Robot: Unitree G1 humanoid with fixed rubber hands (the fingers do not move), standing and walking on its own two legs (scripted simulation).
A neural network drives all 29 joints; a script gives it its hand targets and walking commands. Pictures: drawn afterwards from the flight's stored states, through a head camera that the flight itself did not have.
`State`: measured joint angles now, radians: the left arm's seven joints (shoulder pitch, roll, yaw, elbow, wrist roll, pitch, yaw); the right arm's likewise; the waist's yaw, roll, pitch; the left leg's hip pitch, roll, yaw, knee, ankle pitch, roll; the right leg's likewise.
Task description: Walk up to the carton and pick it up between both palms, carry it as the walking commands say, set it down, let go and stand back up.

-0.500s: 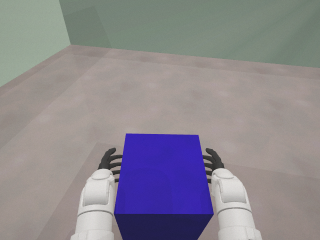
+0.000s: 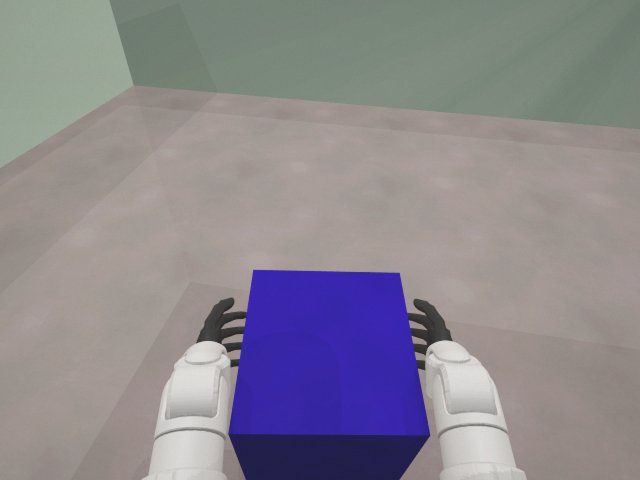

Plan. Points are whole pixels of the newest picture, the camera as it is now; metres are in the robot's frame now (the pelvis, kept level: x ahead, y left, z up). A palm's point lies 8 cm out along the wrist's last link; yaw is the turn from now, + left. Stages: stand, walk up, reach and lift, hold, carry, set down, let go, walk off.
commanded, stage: reach and lift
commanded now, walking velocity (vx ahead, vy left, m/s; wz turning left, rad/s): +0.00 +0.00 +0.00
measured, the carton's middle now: (323, 385) +0.29 +0.00 -0.03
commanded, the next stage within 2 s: hold in 0.26 s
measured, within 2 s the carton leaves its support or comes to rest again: neither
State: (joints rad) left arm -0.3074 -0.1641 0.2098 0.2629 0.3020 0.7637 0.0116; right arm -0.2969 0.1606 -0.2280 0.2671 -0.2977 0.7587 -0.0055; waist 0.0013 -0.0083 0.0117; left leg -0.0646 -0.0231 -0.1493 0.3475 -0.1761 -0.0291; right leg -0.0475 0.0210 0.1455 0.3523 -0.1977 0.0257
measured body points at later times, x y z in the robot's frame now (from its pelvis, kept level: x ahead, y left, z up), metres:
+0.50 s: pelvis -0.01 +0.00 +0.00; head -0.06 +0.00 +0.45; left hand +0.29 +0.15 +0.04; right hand +0.29 -0.15 +0.04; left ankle +0.02 +0.14 -0.75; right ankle +0.01 -0.14 -0.75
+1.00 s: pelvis -0.02 -0.04 -0.02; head -0.04 -0.04 +0.43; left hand +0.29 +0.08 +0.05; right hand +0.26 -0.22 +0.05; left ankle +0.00 +0.11 -0.72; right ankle +0.00 -0.13 -0.75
